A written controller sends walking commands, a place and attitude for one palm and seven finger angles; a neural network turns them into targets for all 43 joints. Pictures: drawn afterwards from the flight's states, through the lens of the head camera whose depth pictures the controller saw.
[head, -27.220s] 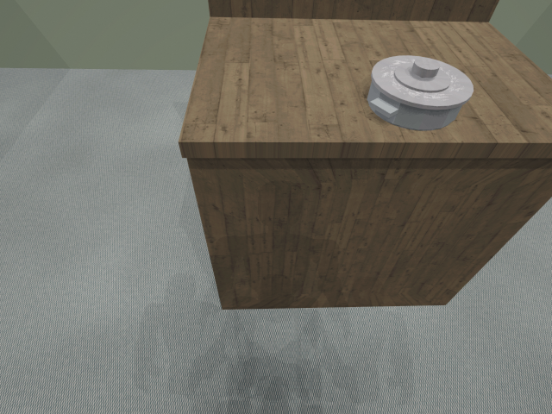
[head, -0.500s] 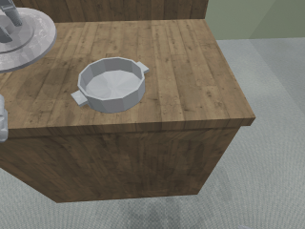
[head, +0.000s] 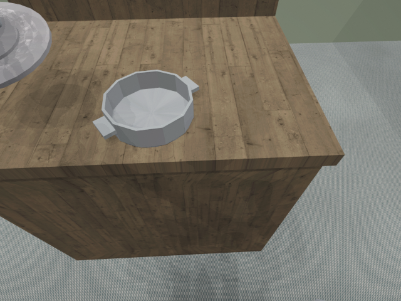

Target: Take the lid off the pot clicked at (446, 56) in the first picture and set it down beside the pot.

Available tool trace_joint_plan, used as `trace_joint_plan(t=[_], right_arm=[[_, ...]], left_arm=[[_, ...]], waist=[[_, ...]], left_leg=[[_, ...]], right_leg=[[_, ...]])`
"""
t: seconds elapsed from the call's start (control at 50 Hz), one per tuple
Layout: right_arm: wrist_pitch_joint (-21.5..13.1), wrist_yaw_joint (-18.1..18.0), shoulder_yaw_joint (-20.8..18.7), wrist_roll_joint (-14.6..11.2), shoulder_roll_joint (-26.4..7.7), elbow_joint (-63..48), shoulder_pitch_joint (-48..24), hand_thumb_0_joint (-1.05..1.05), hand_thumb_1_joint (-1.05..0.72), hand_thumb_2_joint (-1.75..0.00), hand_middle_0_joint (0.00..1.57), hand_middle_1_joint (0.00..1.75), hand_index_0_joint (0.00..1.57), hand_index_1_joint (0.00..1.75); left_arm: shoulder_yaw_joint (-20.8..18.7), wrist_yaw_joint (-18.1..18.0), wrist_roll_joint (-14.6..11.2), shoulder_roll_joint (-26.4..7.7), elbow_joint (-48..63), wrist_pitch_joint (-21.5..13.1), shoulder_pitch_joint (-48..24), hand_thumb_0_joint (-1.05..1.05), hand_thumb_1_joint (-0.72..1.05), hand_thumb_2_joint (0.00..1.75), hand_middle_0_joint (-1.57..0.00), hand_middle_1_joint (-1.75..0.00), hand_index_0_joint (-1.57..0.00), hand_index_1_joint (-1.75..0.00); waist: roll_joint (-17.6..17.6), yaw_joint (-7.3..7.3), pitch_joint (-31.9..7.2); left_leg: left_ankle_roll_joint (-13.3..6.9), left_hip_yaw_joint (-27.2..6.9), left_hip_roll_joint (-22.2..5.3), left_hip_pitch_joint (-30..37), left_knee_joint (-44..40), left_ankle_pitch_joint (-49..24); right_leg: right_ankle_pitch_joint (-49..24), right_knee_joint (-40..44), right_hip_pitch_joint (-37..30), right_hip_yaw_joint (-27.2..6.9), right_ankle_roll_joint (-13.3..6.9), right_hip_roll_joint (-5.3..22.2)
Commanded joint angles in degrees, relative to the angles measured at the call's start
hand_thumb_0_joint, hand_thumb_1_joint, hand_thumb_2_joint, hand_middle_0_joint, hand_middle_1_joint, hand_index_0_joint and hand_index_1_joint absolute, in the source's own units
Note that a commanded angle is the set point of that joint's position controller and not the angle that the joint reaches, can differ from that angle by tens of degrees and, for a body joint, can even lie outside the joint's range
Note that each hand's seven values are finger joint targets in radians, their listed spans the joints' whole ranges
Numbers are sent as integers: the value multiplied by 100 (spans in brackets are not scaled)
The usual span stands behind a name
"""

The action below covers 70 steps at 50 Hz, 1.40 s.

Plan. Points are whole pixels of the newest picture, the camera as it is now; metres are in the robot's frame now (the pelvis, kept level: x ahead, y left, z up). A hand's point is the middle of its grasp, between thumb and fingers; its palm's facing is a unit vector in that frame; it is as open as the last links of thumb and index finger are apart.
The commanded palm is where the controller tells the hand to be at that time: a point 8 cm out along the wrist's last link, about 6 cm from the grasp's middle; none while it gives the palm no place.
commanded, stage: lower the lid onto the table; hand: left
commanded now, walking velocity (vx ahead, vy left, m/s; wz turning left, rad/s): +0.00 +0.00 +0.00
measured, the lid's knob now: out of the picture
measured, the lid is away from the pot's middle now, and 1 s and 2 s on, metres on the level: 0.24 0.24 0.24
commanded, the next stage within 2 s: none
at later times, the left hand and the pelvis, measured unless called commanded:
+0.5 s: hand out of the picture +0.45 +0.33 +0.27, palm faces -0.22 -0.24 -0.95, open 7.8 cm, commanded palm +0.46 +0.32 +0.34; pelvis +0.00 +0.00 +0.00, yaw +0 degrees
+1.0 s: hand out of the picture +0.46 +0.33 +0.24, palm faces -0.27 -0.23 -0.94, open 7.8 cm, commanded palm +0.46 +0.33 +0.31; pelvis +0.00 +0.00 +0.00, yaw -1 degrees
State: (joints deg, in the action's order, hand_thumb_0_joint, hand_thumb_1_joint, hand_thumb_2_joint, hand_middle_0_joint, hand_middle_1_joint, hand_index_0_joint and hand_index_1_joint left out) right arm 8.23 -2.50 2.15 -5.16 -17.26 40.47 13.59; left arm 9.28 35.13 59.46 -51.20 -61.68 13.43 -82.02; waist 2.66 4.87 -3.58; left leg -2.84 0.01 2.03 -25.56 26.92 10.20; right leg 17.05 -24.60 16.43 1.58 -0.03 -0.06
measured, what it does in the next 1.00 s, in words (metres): stands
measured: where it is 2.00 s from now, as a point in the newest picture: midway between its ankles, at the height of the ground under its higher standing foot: outside the picture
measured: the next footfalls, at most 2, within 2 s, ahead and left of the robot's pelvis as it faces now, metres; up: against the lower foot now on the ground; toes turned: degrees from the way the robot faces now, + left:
none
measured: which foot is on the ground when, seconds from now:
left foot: down 0.00-1.00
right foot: down 0.00-1.00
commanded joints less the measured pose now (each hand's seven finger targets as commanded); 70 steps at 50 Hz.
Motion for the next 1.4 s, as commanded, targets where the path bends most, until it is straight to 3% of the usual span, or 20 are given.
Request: trace_joint_plan(t=[0.0,0.12,0.16,0.28,0.34,0.36,0.38,0.54,0.58,0.66,0.68,0.82,0.86,0.94,1.06,1.08,1.16,1.22,1.3,1.38], right_arm=[[-112,-97,-274,12,-907,-585,30,0,-90,-90,20,30,20,30],[-152,-44,-286,-2,-943,-529,109,0,-90,-90,20,30,20,30],[-223,-21,-274,-17,-950,-537,80,0,-90,-90,20,30,20,30],[-242,-57,-240,8,-962,-497,127,0,-90,-90,20,30,20,30],[-244,-97,-241,-12,-964,-493,97,0,-90,-90,20,30,20,30],[-285,-87,-238,-40,-991,-476,56,0,-90,-90,20,30,20,30],[-287,-86,-262,17,-989,-469,151,0,-90,-90,20,30,20,30],[-382,-110,-313,26,-969,-424,289,0,-90,-90,20,30,20,30],[-366,-87,-313,34,-994,-440,318,0,-90,-90,20,30,20,30],[-317,-68,-331,-28,-991,-480,244,0,-90,-90,20,30,20,30],[-289,-58,-358,10,-1010,-451,299,0,-90,-90,20,30,20,30],[-274,-101,-343,14,-988,-528,342,0,-90,-90,20,30,20,30],[-291,-96,-342,-17,-988,-552,284,0,-90,-90,20,30,20,30],[-202,-102,-318,-30,-996,-551,272,0,-90,-90,20,30,20,30],[-274,-150,-314,-35,-1003,-499,308,0,-90,-90,20,30,20,30],[-262,-143,-351,-8,-1015,-462,384,0,-90,-90,20,30,20,30],[-318,-155,-350,-48,-996,-442,381,0,-90,-90,20,30,20,30],[-259,-151,-375,-15,-1028,-412,441,0,-90,-90,20,30,20,30],[-273,-166,-368,-13,-1009,-421,444,0,-90,-90,20,30,20,30],[-252,-174,-366,5,-1052,-416,480,0,-90,-90,20,30,20,30]], left_arm=[[-459,-350,176,-1597,1200,-41,-3210,0,57,104,-78,-109,-85,-109],[-291,-342,117,-1404,1027,288,-3565,0,57,104,-78,-109,-85,-109],[-29,-326,0,-1031,1089,322,-3490,0,57,104,-78,-109,-85,-109],[-273,-387,155,-1416,687,346,-3240,0,57,104,-78,-109,-85,-109],[-86,-384,94,-1249,552,336,-3269,0,57,104,-78,-109,-85,-109],[12,-373,-33,-1112,800,300,-3349,0,57,104,-78,-109,-85,-109],[-263,-419,101,-1478,1039,299,-3641,0,57,104,-78,-109,-85,-109],[-208,-462,48,-1250,966,178,-3356,0,57,104,-78,-109,-85,-109],[-500,-485,96,-1591,952,138,-3083,0,57,104,-78,-109,-85,-109],[14,-424,-137,-865,845,125,-2796,0,57,104,-78,-109,-85,-109],[-303,-466,-17,-1279,1074,142,-3027,0,57,104,-78,-109,-85,-109],[-685,-532,-12,-1725,1056,-42,-2839,0,57,104,-78,-109,-85,-109],[-431,-519,-120,-1377,1008,-75,-2705,0,57,104,-78,-109,-85,-109],[-462,-532,-70,-1476,539,-114,-2465,0,57,104,-78,-109,-85,-109],[-248,-561,-180,-1237,876,-248,-2805,0,57,104,-78,-109,-85,-109],[-554,-601,-87,-1593,1054,-256,-3018,0,57,104,-78,-109,-85,-109],[-155,-551,-253,-1002,840,-311,-2653,0,57,104,-78,-109,-85,-109],[-437,-607,-136,-1374,711,-335,-2651,0,57,104,-78,-109,-85,-109],[-329,-628,-138,-1246,507,-389,-2568,0,57,104,-78,-109,-85,-109],[-632,-678,-117,-1653,792,-480,-2734,0,57,104,-78,-109,-85,-109]], waist=[[403,23,-2505],[521,64,-2508],[726,85,-2505],[210,68,-2312],[215,132,-2035],[436,121,-2183],[472,79,-2504],[819,118,-2491],[736,62,-2654],[600,149,-2272],[637,116,-2519],[552,65,-2687],[662,116,-2607],[340,148,-2100],[771,196,-2423],[706,167,-2672],[788,209,-2448],[535,206,-2439],[692,225,-2286],[760,178,-2666]], left_leg=[[-184,-120,-14,2598,300,-2647],[-170,-186,7,2664,213,-2428],[-152,-194,6,2823,275,-2763],[-193,-101,35,2272,136,-1823],[-220,-62,42,2106,65,-1388],[-213,-60,12,2321,107,-1700],[-211,-121,10,2455,110,-1748],[-190,-182,-32,2741,263,-2339],[-175,-165,-43,2698,335,-2653],[-183,-148,-62,2654,314,-2543],[-182,-174,-75,2733,319,-2453],[-216,-178,-14,2617,394,-2606],[-186,-184,-34,2732,448,-2848],[-200,-126,-23,2174,297,-1833],[-195,-180,-62,2613,369,-2196],[-194,-216,-89,2674,368,-2172],[-173,-223,-91,2765,414,-2450],[-197,-192,-59,2458,363,-1831],[-213,-165,-29,2395,425,-1833],[-180,-202,-66,2512,462,-2072]], right_leg=[[-1791,160,293,21,-205,-227],[-1668,194,337,42,-218,-260],[-1773,174,399,72,-256,-247],[-1575,194,181,16,-207,-230],[-1434,258,247,20,-212,-213],[-1558,237,231,31,-238,-194],[-1513,224,175,-9,-205,-232],[-1599,197,459,41,-221,-280],[-1796,111,337,12,-207,-277],[-1680,137,567,89,-225,-259],[-1616,127,518,40,-191,-277],[-1870,44,322,15,-197,-289],[-1854,15,478,57,-227,-289],[-1509,93,502,44,-203,-281],[-1515,78,620,60,-238,-307],[-1511,69,545,13,-195,-310],[-1534,54,770,94,-228,-326],[-1435,72,666,42,-199,-328],[-1441,55,764,43,-223,-336],[-1493,-9,653,15,-198,-347]])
